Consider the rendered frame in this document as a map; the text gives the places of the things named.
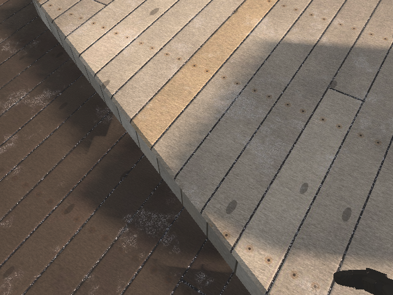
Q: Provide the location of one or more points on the robot right hand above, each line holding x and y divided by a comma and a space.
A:
370, 280

